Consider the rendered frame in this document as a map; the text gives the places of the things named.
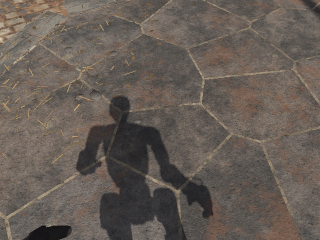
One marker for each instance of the robot left hand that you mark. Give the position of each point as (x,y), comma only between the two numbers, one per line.
(50,233)

